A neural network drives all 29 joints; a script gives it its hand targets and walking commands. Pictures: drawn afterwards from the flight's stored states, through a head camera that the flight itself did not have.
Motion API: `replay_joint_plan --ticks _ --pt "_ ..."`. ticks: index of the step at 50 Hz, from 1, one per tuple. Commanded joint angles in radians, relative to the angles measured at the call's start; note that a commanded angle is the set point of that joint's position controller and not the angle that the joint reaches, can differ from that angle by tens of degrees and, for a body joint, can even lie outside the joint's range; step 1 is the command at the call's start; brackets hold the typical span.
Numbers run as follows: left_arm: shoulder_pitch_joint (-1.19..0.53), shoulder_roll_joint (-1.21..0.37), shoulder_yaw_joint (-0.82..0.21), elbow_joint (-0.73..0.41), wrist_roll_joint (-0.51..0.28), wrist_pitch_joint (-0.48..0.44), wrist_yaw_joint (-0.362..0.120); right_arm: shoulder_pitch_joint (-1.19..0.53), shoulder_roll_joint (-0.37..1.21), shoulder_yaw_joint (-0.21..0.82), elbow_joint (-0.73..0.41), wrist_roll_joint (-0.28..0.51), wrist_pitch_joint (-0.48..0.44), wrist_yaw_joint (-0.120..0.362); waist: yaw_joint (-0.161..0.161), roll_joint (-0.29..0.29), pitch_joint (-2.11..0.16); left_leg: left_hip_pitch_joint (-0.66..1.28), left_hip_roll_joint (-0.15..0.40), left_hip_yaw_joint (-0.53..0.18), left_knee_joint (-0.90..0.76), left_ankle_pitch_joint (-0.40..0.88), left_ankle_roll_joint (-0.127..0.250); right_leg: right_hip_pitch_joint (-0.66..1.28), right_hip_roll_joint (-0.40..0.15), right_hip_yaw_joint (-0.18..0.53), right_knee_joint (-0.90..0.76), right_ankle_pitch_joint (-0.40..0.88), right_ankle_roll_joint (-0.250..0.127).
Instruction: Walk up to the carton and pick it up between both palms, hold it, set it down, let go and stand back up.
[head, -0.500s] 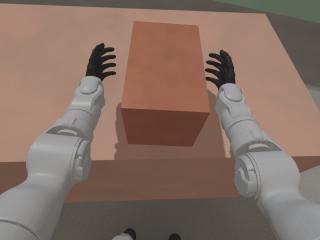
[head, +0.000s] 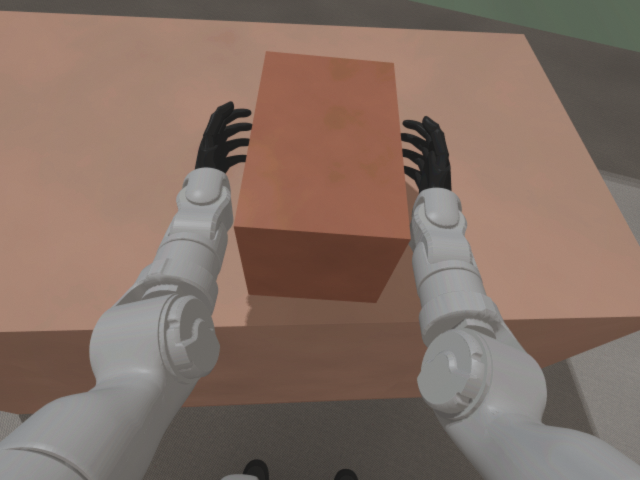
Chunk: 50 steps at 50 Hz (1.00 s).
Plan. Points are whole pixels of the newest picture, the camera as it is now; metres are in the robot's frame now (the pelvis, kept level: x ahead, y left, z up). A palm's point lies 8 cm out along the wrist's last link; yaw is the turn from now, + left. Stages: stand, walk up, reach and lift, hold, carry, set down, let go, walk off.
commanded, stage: reach and lift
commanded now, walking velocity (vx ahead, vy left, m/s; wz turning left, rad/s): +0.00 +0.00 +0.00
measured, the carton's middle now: (321, 178) +0.48 +0.04 +0.04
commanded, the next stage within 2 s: none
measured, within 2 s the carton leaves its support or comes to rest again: leaves its support in 1.96 s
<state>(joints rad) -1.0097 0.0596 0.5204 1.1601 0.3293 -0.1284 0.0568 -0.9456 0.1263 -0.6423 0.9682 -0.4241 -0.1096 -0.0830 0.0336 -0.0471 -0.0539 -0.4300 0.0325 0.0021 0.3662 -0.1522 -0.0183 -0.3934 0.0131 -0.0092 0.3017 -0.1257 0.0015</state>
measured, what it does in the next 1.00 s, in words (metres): stands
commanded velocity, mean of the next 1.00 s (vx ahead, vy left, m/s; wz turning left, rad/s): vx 0.00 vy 0.00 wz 0.00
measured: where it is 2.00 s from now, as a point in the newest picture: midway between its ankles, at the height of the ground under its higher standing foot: outside the picture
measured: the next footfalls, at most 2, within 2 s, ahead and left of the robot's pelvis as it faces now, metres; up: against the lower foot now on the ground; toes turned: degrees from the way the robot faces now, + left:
none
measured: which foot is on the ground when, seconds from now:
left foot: down 0.00-1.00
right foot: down 0.00-1.00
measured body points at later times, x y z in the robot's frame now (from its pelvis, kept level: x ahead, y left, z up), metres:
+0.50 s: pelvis +0.03 +0.00 +0.01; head +0.08 +0.02 +0.45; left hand +0.45 +0.18 +0.07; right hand +0.45 -0.10 +0.09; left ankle +0.00 +0.13 -0.75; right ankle +0.00 -0.12 -0.75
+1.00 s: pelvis +0.02 +0.00 +0.01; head +0.08 +0.02 +0.45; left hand +0.45 +0.18 +0.07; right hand +0.45 -0.10 +0.08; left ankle +0.00 +0.13 -0.75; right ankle +0.00 -0.12 -0.75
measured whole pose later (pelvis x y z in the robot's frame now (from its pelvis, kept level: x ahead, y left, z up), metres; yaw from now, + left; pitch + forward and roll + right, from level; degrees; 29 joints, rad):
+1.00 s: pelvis +0.02 +0.00 +0.01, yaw -1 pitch +7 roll -1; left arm -0.83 -0.07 0.60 0.87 0.40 -0.05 -0.01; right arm -0.81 0.20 -0.66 0.84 -0.50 -0.17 -0.03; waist 0.06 -0.04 0.02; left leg -0.24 0.03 0.03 0.29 -0.16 -0.01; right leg -0.22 0.01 0.01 0.24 -0.13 0.01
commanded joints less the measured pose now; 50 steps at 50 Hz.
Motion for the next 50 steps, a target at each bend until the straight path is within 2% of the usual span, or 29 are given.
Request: replay_joint_plan --ticks 1,2,5,6,8,10,11,14,15,17,18,21,22,23,24,25,26,27,28,30,33,36,37,42,44,47,48,49,50 --pt "-0.469 -0.495 -0.102 -0.123 0.106 -0.031 -0.137 -0.404 0.515 0.211 -0.091 -0.128 -0.064 0.159 0.076 0.133 -0.729 0.336 -0.019 0.142 0.055 0.631 -0.053 0.437 0.000 -0.067 0.073 0.450 0.024" --pt "-0.437 -0.509 -0.101 -0.115 0.107 -0.023 -0.140 -0.400 0.488 0.197 -0.090 -0.139 -0.072 0.168 0.053 0.155 -0.696 0.379 -0.009 0.137 0.052 0.645 -0.061 0.418 0.006 -0.085 0.065 0.414 0.020" --pt "-0.380 -0.541 -0.093 -0.160 0.122 0.008 -0.148 -0.355 0.479 0.172 -0.079 -0.178 -0.064 0.170 0.044 0.106 -0.561 0.394 -0.009 0.144 0.027 0.597 -0.051 0.383 0.022 -0.104 0.040 0.318 0.030" --pt "-0.352 -0.532 -0.078 -0.164 0.123 0.019 -0.149 -0.332 0.480 0.196 -0.078 -0.180 -0.056 0.170 0.054 0.070 -0.540 0.412 -0.012 0.141 0.019 0.593 -0.043 0.412 0.021 -0.100 0.034 0.341 0.029" --pt "-0.350 -0.523 -0.083 -0.168 0.108 0.026 -0.154 -0.312 0.496 0.201 -0.083 -0.174 -0.054 0.167 0.030 0.017 -0.528 0.336 -0.023 0.154 -0.003 0.512 -0.024 0.491 0.008 -0.080 0.046 0.432 0.043" --pt "-0.357 -0.542 -0.120 -0.216 0.098 0.023 -0.159 -0.301 0.511 0.193 -0.072 -0.174 -0.063 0.156 -0.010 0.048 -0.518 0.310 -0.019 0.146 -0.024 0.488 -0.021 0.513 0.008 -0.081 0.054 0.445 0.044" --pt "-0.338 -0.461 -0.094 -0.216 0.094 0.027 -0.146 -0.300 0.452 0.202 -0.112 -0.169 -0.064 0.141 0.009 0.002 -0.514 0.312 -0.019 0.151 -0.032 0.485 -0.013 0.542 0.005 -0.075 0.049 0.476 0.054" --pt "-0.329 -0.466 -0.107 -0.206 0.102 0.030 -0.160 -0.293 0.478 0.218 -0.123 -0.164 -0.073 0.139 0.018 0.009 -0.519 0.251 -0.024 0.161 -0.064 0.389 0.001 0.595 -0.014 -0.058 0.042 0.476 0.058" --pt "-0.326 -0.509 -0.130 -0.223 0.102 0.028 -0.166 -0.290 0.514 0.213 -0.117 -0.163 -0.071 0.147 -0.007 0.025 -0.506 0.247 -0.016 0.155 -0.073 0.416 -0.007 0.590 -0.008 -0.069 0.046 0.478 0.055" --pt "-0.303 -0.510 -0.107 -0.221 0.099 0.041 -0.176 -0.308 0.535 0.263 -0.132 -0.142 -0.076 0.145 0.034 0.001 -0.460 0.194 -0.019 0.156 -0.079 0.397 0.004 0.653 -0.018 -0.052 0.074 0.563 0.070" --pt "-0.328 -0.501 -0.111 -0.218 0.106 0.043 -0.177 -0.302 0.520 0.225 -0.110 -0.152 -0.071 0.146 0.005 0.021 -0.466 0.217 -0.022 0.150 -0.086 0.390 0.002 0.640 -0.017 -0.058 0.062 0.527 0.067" --pt "-0.315 -0.537 -0.147 -0.246 0.105 0.057 -0.168 -0.316 0.528 0.232 -0.109 -0.141 -0.091 0.151 0.014 0.060 -0.453 0.228 -0.019 0.156 -0.064 0.430 -0.015 0.586 -0.006 -0.072 0.045 0.459 0.056" --pt "-0.321 -0.527 -0.164 -0.277 0.101 0.056 -0.157 -0.297 0.504 0.209 -0.103 -0.156 -0.094 0.147 -0.001 0.066 -0.487 0.257 -0.014 0.160 -0.065 0.426 -0.018 0.550 0.002 -0.080 0.038 0.423 0.053" --pt "-0.288 -0.528 -0.133 -0.266 0.118 0.068 -0.163 -0.296 0.519 0.232 -0.104 -0.137 -0.085 0.154 0.026 0.053 -0.442 0.291 -0.013 0.156 -0.065 0.460 -0.009 0.564 0.002 -0.081 0.040 0.442 0.051" --pt "-0.303 -0.550 -0.155 -0.281 0.113 0.069 -0.163 -0.296 0.517 0.206 -0.080 -0.145 -0.089 0.159 0.006 0.062 -0.443 0.318 -0.008 0.161 -0.060 0.478 -0.019 0.506 0.006 -0.092 0.024 0.391 0.054" --pt "-0.308 -0.538 -0.159 -0.296 0.117 0.077 -0.161 -0.295 0.497 0.212 -0.089 -0.143 -0.088 0.159 0.011 0.094 -0.442 0.308 -0.013 0.160 -0.050 0.474 -0.022 0.501 0.004 -0.089 0.020 0.372 0.041" --pt "-0.281 -0.537 -0.142 -0.282 0.116 0.080 -0.161 -0.287 0.505 0.232 -0.100 -0.137 -0.093 0.156 0.041 0.069 -0.451 0.271 -0.019 0.173 -0.066 0.443 -0.015 0.555 -0.004 -0.078 0.022 0.425 0.052" --pt "-0.281 -0.543 -0.165 -0.297 0.097 0.072 -0.163 -0.286 0.515 0.241 -0.104 -0.125 -0.095 0.159 0.021 0.066 -0.484 0.272 -0.022 0.170 -0.052 0.501 -0.022 0.577 -0.005 -0.076 0.037 0.493 0.050" --pt "-0.291 -0.539 -0.159 -0.283 0.108 0.079 -0.166 -0.298 0.506 0.219 -0.102 -0.139 -0.095 0.157 0.010 0.067 -0.445 0.253 -0.021 0.164 -0.049 0.456 -0.016 0.542 -0.009 -0.083 0.034 0.454 0.052" --pt "-0.269 -0.514 -0.158 -0.313 0.113 0.086 -0.155 -0.276 0.489 0.257 -0.095 -0.115 -0.100 0.145 0.030 0.083 -0.478 0.261 -0.030 0.180 -0.045 0.485 -0.017 0.572 -0.007 -0.077 0.040 0.517 0.052" --pt "-0.282 -0.554 -0.184 -0.313 0.092 0.084 -0.159 -0.283 0.522 0.250 -0.102 -0.119 -0.100 0.143 0.001 0.097 -0.500 0.283 -0.033 0.166 -0.047 0.508 -0.022 0.549 -0.003 -0.094 0.044 0.502 0.054" --pt "-0.276 -0.547 -0.160 -0.301 0.108 0.078 -0.162 -0.295 0.510 0.273 -0.105 -0.110 -0.097 0.157 0.037 0.093 -0.500 0.311 -0.027 0.170 -0.052 0.510 -0.015 0.521 0.002 -0.101 0.027 0.452 0.040" --pt "-0.290 -0.551 -0.174 -0.327 0.094 0.076 -0.154 -0.301 0.499 0.248 -0.113 -0.118 -0.099 0.151 0.019 0.100 -0.507 0.314 -0.027 0.170 -0.035 0.535 -0.024 0.509 0.007 -0.097 0.027 0.447 0.037" --pt "-0.299 -0.565 -0.175 -0.315 0.090 0.057 -0.146 -0.315 0.507 0.281 -0.097 -0.101 -0.112 0.155 0.051 0.078 -0.574 0.348 -0.026 0.175 -0.035 0.565 -0.027 0.480 0.016 -0.108 0.030 0.437 0.041" --pt "-0.298 -0.575 -0.165 -0.301 0.086 0.056 -0.150 -0.305 0.530 0.287 -0.083 -0.105 -0.106 0.153 0.049 0.070 -0.533 0.314 -0.031 0.178 -0.039 0.536 -0.018 0.505 0.005 -0.094 0.025 0.450 0.034" --pt "-0.326 -0.573 -0.183 -0.299 0.072 0.058 -0.146 -0.312 0.522 0.244 -0.087 -0.124 -0.096 0.143 0.016 0.075 -0.528 0.354 -0.030 0.171 -0.030 0.520 -0.031 0.454 0.018 -0.112 -0.007 0.349 0.028" --pt "-0.322 -0.583 -0.173 -0.318 0.073 0.052 -0.147 -0.325 0.526 0.261 -0.070 -0.111 -0.104 0.148 0.044 0.070 -0.527 0.363 -0.028 0.179 -0.026 0.545 -0.033 0.446 0.023 -0.111 0.005 0.368 0.029" --pt "-0.295 -0.555 -0.151 -0.273 0.089 0.065 -0.157 -0.311 0.525 0.276 -0.089 -0.099 -0.089 0.148 0.047 0.053 -0.502 0.354 -0.040 0.180 -0.039 0.502 -0.019 0.477 0.013 -0.105 -0.001 0.397 0.039" --pt "-0.303 -0.557 -0.167 -0.288 0.080 0.057 -0.150 -0.321 0.512 0.259 -0.093 -0.106 -0.107 0.150 0.040 0.082 -0.534 0.331 -0.035 0.186 -0.037 0.515 -0.026 0.462 0.019 -0.106 0.010 0.404 0.034"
